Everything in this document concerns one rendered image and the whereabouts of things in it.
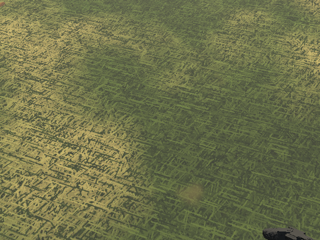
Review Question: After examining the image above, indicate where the robot right hand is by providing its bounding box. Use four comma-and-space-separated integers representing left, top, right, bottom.
262, 226, 317, 240

